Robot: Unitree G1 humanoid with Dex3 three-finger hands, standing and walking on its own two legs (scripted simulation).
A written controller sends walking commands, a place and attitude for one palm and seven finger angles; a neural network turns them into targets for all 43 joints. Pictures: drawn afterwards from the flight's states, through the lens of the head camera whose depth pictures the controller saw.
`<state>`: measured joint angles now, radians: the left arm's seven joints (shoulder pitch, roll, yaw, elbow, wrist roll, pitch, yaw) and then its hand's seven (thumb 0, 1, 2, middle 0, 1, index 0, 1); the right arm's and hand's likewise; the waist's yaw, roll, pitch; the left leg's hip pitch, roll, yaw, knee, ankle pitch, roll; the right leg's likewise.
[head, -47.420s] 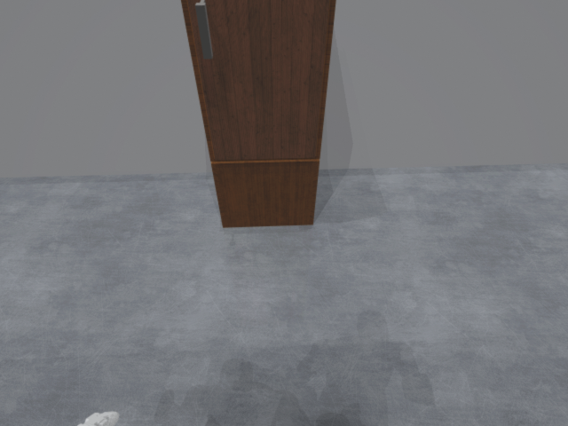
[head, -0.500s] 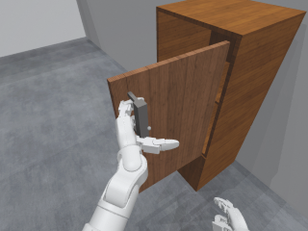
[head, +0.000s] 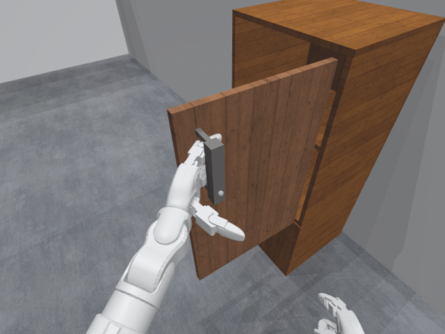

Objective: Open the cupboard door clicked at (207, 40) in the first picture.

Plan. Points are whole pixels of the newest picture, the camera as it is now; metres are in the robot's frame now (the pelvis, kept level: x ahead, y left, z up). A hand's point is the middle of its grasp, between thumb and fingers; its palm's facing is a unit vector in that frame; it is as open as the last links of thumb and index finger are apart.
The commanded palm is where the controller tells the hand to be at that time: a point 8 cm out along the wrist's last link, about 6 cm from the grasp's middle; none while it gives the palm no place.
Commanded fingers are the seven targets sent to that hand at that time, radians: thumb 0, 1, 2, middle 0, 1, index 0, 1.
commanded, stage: slide the hand sideways off the handle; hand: left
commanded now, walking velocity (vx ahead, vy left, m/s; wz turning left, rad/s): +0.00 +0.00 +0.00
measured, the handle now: (208, 166) +0.37 +0.06 +0.14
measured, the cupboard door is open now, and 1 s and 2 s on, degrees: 88 88 88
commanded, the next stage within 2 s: draw the hand back to the body in 0.98 s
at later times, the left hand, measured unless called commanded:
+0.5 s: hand (207, 204) +0.28 +0.05 +0.14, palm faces -0.09 -1.00 +0.01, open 16.1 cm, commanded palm +0.24 +0.12 +0.14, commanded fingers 0.00 -0.50 0.30 -0.15 -0.30 -0.15 -0.30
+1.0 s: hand (162, 226) +0.24 +0.12 +0.13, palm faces -0.03 -1.00 -0.04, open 16.3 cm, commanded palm +0.21 +0.17 +0.14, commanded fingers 0.00 -0.50 0.30 -0.15 -0.30 -0.15 -0.30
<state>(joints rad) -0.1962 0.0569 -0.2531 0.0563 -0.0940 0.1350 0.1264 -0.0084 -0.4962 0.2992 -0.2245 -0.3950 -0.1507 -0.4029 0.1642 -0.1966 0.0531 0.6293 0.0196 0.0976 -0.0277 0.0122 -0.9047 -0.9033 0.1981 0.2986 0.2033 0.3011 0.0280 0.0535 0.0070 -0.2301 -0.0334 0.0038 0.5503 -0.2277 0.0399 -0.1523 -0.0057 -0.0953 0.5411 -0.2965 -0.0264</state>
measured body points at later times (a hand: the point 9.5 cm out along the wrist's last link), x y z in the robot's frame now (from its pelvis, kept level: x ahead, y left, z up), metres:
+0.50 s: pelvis +0.03 -0.01 +0.01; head -0.01 -0.03 +0.45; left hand +0.28 +0.11 +0.14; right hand +0.21 -0.22 -0.07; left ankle +0.05 +0.09 -0.73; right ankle +0.01 -0.10 -0.73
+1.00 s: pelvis +0.04 -0.03 +0.00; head +0.01 -0.05 +0.45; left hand +0.24 +0.17 +0.14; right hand +0.23 -0.25 -0.07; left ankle +0.05 +0.09 -0.73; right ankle +0.01 -0.10 -0.73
